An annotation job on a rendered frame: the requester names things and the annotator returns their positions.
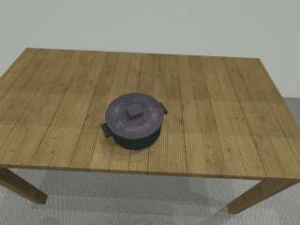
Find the table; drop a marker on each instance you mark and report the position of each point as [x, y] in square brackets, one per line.
[226, 119]

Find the pot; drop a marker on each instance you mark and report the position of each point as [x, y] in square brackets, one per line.
[133, 144]

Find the knob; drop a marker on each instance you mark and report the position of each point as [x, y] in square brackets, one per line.
[134, 110]

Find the lid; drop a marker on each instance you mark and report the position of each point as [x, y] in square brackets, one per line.
[143, 126]

